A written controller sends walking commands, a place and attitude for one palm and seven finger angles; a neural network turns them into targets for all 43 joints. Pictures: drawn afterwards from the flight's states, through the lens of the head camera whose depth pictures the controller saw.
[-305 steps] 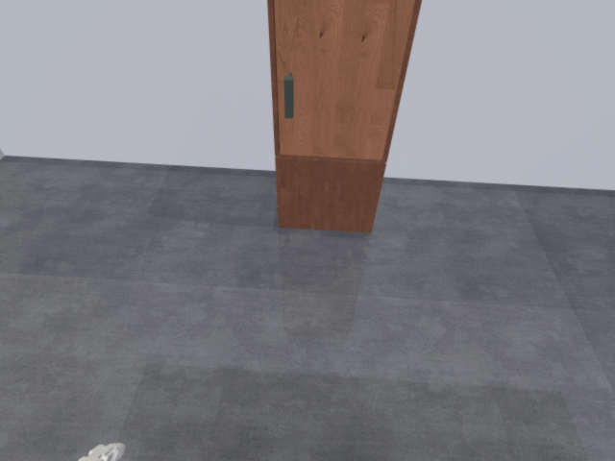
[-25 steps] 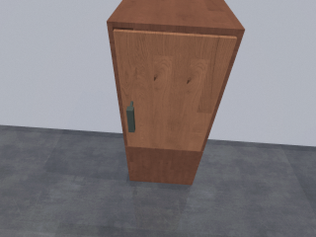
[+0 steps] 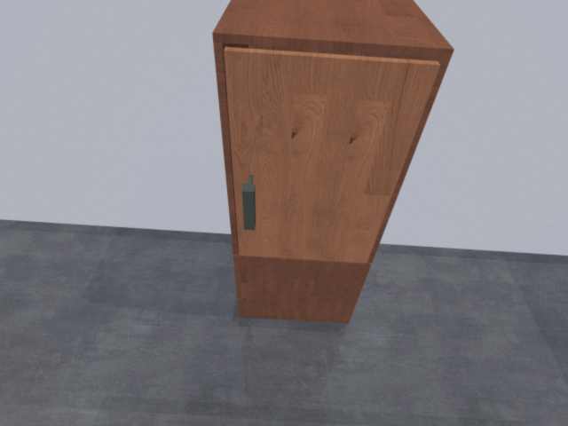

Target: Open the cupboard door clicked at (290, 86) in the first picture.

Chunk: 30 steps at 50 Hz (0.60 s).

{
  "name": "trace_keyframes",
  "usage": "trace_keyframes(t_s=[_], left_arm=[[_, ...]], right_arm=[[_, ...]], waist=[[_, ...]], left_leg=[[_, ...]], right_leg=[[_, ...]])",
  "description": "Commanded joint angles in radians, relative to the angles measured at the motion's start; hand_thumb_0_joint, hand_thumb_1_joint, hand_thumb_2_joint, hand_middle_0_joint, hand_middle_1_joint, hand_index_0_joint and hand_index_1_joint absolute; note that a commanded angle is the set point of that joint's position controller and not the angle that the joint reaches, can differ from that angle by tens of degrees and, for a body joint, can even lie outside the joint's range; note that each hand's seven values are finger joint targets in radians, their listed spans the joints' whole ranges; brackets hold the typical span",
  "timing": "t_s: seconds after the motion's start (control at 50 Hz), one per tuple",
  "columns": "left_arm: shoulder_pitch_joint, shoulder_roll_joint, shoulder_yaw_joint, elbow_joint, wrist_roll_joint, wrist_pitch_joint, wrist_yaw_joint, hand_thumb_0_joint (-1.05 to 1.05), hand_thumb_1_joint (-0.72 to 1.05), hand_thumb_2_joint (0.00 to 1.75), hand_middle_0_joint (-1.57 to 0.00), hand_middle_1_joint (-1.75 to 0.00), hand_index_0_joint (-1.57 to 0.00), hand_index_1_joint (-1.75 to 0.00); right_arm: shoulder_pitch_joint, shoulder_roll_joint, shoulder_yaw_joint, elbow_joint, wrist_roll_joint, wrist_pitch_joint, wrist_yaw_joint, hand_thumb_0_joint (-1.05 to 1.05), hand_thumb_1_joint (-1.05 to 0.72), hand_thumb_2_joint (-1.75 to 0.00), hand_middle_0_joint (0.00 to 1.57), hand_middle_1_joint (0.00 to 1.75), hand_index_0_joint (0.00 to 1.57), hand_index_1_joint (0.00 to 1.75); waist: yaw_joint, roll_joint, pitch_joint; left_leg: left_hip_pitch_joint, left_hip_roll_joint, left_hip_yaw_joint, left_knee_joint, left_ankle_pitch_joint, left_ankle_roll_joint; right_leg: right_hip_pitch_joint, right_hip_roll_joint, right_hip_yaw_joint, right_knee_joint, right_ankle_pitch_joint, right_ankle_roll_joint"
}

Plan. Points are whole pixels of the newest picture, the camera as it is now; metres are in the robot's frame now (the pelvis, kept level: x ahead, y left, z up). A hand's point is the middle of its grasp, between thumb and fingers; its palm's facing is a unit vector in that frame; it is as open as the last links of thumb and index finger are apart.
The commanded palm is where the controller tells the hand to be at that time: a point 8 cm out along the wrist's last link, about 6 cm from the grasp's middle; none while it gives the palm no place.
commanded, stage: shuffle to correct the standing spot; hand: left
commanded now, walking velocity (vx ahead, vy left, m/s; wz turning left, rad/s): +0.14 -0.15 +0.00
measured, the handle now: (250, 201) +0.63 +0.11 -0.10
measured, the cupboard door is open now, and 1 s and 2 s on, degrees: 0 0 0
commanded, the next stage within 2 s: come to a stop and stand still in 0.46 s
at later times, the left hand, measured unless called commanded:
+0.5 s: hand out of the picture +0.02 +0.10 -0.19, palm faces +0.02 -1.00 -0.08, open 7.4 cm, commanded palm none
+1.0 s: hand (234, 421) +0.18 +0.09 -0.18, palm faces +0.09 -0.98 -0.20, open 7.2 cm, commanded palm none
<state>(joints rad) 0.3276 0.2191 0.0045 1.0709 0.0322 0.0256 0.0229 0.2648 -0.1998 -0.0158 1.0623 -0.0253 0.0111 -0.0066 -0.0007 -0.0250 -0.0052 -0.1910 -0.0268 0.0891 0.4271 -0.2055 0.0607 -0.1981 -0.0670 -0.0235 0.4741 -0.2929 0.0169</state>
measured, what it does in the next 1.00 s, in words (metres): walks ahead: right foot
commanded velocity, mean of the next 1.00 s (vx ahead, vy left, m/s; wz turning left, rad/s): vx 0.01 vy -0.02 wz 0.00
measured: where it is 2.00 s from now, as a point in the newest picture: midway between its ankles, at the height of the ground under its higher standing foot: outside the picture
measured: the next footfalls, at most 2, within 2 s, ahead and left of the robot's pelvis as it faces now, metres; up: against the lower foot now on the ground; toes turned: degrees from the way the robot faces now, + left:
right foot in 0.72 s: +0.21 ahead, -0.24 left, +0.00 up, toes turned -7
left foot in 1.04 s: +0.14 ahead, +0.01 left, +0.00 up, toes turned +6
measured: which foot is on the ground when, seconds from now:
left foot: down 0.00-0.74, up 0.76-1.00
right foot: down 0.00-0.42, up 0.44-0.70, down 0.72-1.00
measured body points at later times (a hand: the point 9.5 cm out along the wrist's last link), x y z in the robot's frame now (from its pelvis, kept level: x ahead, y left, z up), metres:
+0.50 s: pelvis +0.07 -0.04 -0.01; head +0.07 -0.02 +0.44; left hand +0.02 +0.15 -0.18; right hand +0.06 -0.26 -0.16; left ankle +0.07 +0.05 -0.74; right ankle +0.03 -0.15 -0.70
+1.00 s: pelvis +0.09 -0.09 -0.02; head +0.13 -0.08 +0.43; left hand +0.18 +0.14 -0.17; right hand +0.16 -0.34 -0.16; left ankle +0.09 +0.00 -0.71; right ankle +0.17 -0.24 -0.74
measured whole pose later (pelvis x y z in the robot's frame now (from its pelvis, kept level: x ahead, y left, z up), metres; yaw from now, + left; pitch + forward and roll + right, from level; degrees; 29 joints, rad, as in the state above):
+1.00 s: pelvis +0.09 -0.09 -0.02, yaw +2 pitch -1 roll +0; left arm 0.14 0.15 0.05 0.95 0.03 0.01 0.05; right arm 0.19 -0.19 -0.08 1.00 -0.02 0.04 -0.02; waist 0.00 -0.01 0.10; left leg -0.38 0.02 0.08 0.88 -0.48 -0.04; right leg -0.36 -0.12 -0.13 0.56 -0.17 0.03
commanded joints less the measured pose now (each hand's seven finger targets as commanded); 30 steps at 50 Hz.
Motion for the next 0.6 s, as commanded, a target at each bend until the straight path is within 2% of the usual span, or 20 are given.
trace_keyframes(t_s=[0.0,0.06,0.1,0.14,0.16,0.18,0.2,0.22,0.26,0.3,0.34,0.36,0.38,0.4,0.42,0.44,0.46,0.48,0.52,0.58], left_arm=[[0.066,0.029,0.018,-0.044,0.007,0.001,-0.017,0.0,0.9,0.9,-0.2,-0.3,-0.2,-0.3],[0.102,0.007,0.025,-0.041,0.003,0.0,-0.024,0.0,0.9,0.9,-0.2,-0.3,-0.2,-0.3],[0.136,0.01,0.031,-0.033,0.001,-0.006,-0.024,0.0,0.9,0.9,-0.2,-0.3,-0.2,-0.3],[0.177,0.03,0.039,-0.02,0.001,-0.016,-0.017,0.0,0.9,0.9,-0.2,-0.3,-0.2,-0.3],[0.189,0.05,0.046,-0.015,-0.001,-0.018,-0.011,0.0,0.9,0.9,-0.2,-0.3,-0.2,-0.3],[0.209,0.069,0.053,-0.009,-0.006,-0.022,-0.003,0.0,0.9,0.9,-0.2,-0.3,-0.2,-0.3],[0.22,0.058,0.056,-0.009,-0.008,-0.026,0.002,0.0,0.9,0.9,-0.2,-0.3,-0.2,-0.3],[0.212,0.047,0.056,-0.01,-0.006,-0.03,0.004,0.0,0.9,0.9,-0.2,-0.3,-0.2,-0.3],[0.183,0.036,0.059,-0.013,0.001,-0.036,0.005,0.0,0.9,0.9,-0.2,-0.3,-0.2,-0.3],[0.144,0.031,0.055,-0.019,0.002,-0.036,0.005,0.0,0.9,0.9,-0.2,-0.3,-0.2,-0.3],[0.117,0.009,0.05,-0.016,-0.007,-0.03,-0.003,0.0,0.9,0.9,-0.2,-0.3,-0.2,-0.3],[0.117,-0.025,0.042,-0.017,-0.012,-0.027,-0.008,0.0,0.9,0.9,-0.2,-0.3,-0.2,-0.3],[0.129,-0.066,0.036,-0.033,-0.012,-0.027,-0.016,0.0,0.9,0.9,-0.2,-0.3,-0.2,-0.3],[0.071,-0.059,0.037,-0.071,-0.002,-0.024,-0.02,0.0,0.9,0.9,-0.2,-0.3,-0.2,-0.3],[0.034,-0.033,0.047,-0.082,0.012,-0.017,-0.024,0.0,0.9,0.9,-0.2,-0.3,-0.2,-0.3],[0.026,-0.042,0.05,-0.075,0.017,-0.014,-0.027,0.0,0.9,0.9,-0.2,-0.3,-0.2,-0.3],[0.031,-0.045,0.053,-0.069,0.013,-0.014,-0.032,0.0,0.9,0.9,-0.2,-0.3,-0.2,-0.3],[0.037,-0.047,0.054,-0.068,0.012,-0.016,-0.036,0.0,0.9,0.9,-0.2,-0.3,-0.2,-0.3],[0.027,-0.071,0.052,-0.072,0.004,-0.012,-0.041,0.0,0.9,0.9,-0.2,-0.3,-0.2,-0.3],[-0.017,-0.093,0.046,-0.092,-0.005,-0.013,-0.037,0.0,0.9,0.9,-0.2,-0.3,-0.2,-0.3]], right_arm=[[0.025,-0.189,-0.053,-0.042,0.001,-0.008,-0.027,0.0,-0.9,-0.9,0.2,0.3,0.2,0.3],[0.036,-0.169,-0.055,-0.032,0.001,-0.008,-0.033,0.0,-0.9,-0.9,0.2,0.3,0.2,0.3],[0.043,-0.135,-0.051,-0.025,0.004,-0.011,-0.036,0.0,-0.9,-0.9,0.2,0.3,0.2,0.3],[0.04,-0.089,-0.04,-0.032,0.004,-0.015,-0.035,0.0,-0.9,-0.9,0.2,0.3,0.2,0.3],[0.044,-0.053,-0.032,-0.034,0.006,-0.018,-0.032,0.0,-0.9,-0.9,0.2,0.3,0.2,0.3],[0.037,-0.029,-0.027,-0.038,0.007,-0.017,-0.029,0.0,-0.9,-0.9,0.2,0.3,0.2,0.3],[0.012,-0.025,-0.029,-0.043,0.005,-0.019,-0.027,0.0,-0.9,-0.9,0.2,0.3,0.2,0.3],[0.008,-0.024,-0.031,-0.049,0.006,-0.023,-0.026,0.0,-0.9,-0.9,0.2,0.3,0.2,0.3],[0.021,-0.001,-0.031,-0.039,0.008,-0.031,-0.023,0.0,-0.9,-0.9,0.2,0.3,0.2,0.3],[0.068,0.028,-0.025,-0.021,0.009,-0.035,-0.021,0.0,-0.9,-0.9,0.2,0.3,0.2,0.3],[0.169,0.041,-0.02,0.021,0.006,-0.044,-0.029,0.0,-0.9,-0.9,0.2,0.3,0.2,0.3],[0.237,-0.002,-0.029,0.047,0.004,-0.052,-0.037,0.0,-0.9,-0.9,0.2,0.3,0.2,0.3],[0.307,-0.091,-0.056,0.058,-0.004,-0.057,-0.046,0.0,-0.9,-0.9,0.2,0.3,0.2,0.3],[0.328,-0.147,-0.07,0.053,-0.008,-0.053,-0.054,0.0,-0.9,-0.9,0.2,0.3,0.2,0.3],[0.277,-0.134,-0.068,0.042,-0.006,-0.05,-0.052,0.0,-0.9,-0.9,0.2,0.3,0.2,0.3],[0.24,-0.096,-0.053,0.035,-0.006,-0.056,-0.052,0.0,-0.9,-0.9,0.2,0.3,0.2,0.3],[0.201,-0.072,-0.045,0.026,-0.004,-0.061,-0.052,0.0,-0.9,-0.9,0.2,0.3,0.2,0.3],[0.185,-0.056,-0.041,0.023,-0.003,-0.069,-0.053,0.0,-0.9,-0.9,0.2,0.3,0.2,0.3],[0.178,-0.066,-0.042,0.02,-0.005,-0.077,-0.056,0.0,-0.9,-0.9,0.2,0.3,0.2,0.3],[0.147,-0.073,-0.05,0.008,-0.011,-0.07,-0.052,0.0,-0.9,-0.9,0.2,0.3,0.2,0.3]], waist=[[-0.005,0.096,0.121],[0.002,0.113,0.124],[0.014,0.091,0.116],[0.027,-0.029,0.126],[0.027,-0.121,0.136],[0.032,-0.191,0.134],[0.042,-0.192,0.148],[0.032,-0.147,0.151],[0.01,-0.056,0.121],[-0.019,-0.032,0.105],[-0.053,-0.031,0.089],[-0.069,0.065,0.081],[-0.085,0.267,0.064],[-0.098,0.275,0.102],[-0.081,0.163,0.15],[-0.058,0.179,0.182],[-0.037,0.152,0.202],[-0.024,0.146,0.184],[-0.016,0.11,0.131],[-0.017,0.122,0.096]], left_leg=[[-0.087,0.276,-0.31,-0.273,-0.464,0.045],[-0.107,0.276,-0.274,-0.227,-0.408,0.053],[-0.155,0.237,-0.222,-0.16,-0.372,0.034],[-0.233,0.143,-0.118,-0.005,-0.333,0.001],[-0.285,0.083,-0.037,0.11,-0.297,-0.017],[-0.309,0.059,0.025,0.238,-0.26,-0.026],[-0.332,0.068,0.014,0.351,-0.276,-0.026],[-0.355,0.079,-0.001,0.425,-0.29,-0.023],[-0.331,0.097,0.0,0.423,-0.298,-0.023],[-0.208,0.095,0.034,0.294,-0.237,-0.032],[-0.002,0.078,0.06,0.089,-0.079,-0.04],[0.1,0.149,-0.047,-0.001,-0.068,-0.022],[0.192,0.362,-0.353,-0.14,-0.137,0.054],[0.167,0.512,-0.523,-0.251,-0.166,0.144],[0.07,0.505,-0.474,-0.267,-0.24,0.158],[-0.007,0.461,-0.426,-0.277,-0.194,0.133],[-0.041,0.442,-0.362,-0.275,-0.145,0.123],[-0.023,0.42,-0.31,-0.259,-0.025,0.117],[0.012,0.394,-0.202,-0.215,0.182,0.113],[-0.014,0.324,-0.069,-0.15,0.334,0.081]], right_leg=[[-0.103,0.029,-0.044,0.074,-0.068,-0.018],[-0.06,0.027,-0.045,0.022,-0.037,-0.027],[0.013,0.016,-0.017,-0.056,-0.014,-0.04],[0.045,-0.046,0.111,-0.139,-0.132,-0.083],[0.058,-0.1,0.201,-0.199,-0.22,-0.12],[0.058,-0.172,0.287,-0.269,-0.287,-0.161],[0.043,-0.202,0.328,-0.3,-0.249,-0.205],[0.05,-0.211,0.322,-0.295,-0.175,-0.232],[0.056,-0.202,0.247,-0.244,-0.023,-0.249],[-0.012,-0.164,0.162,-0.191,0.046,-0.22],[-0.119,-0.086,0.08,-0.084,0.022,-0.16],[-0.207,-0.027,0.033,0.051,-0.001,-0.117],[-0.371,0.049,-0.056,0.253,-0.107,-0.054],[-0.462,0.046,-0.042,0.437,-0.251,-0.041],[-0.446,-0.007,0.021,0.521,-0.211,-0.049],[-0.444,-0.02,0.031,0.565,-0.148,-0.04],[-0.439,-0.04,0.038,0.581,-0.09,-0.03],[-0.429,-0.046,0.032,0.57,-0.055,-0.019],[-0.392,-0.05,0.014,0.499,-0.02,0.001],[-0.257,-0.027,-0.055,0.282,0.015,0.014]])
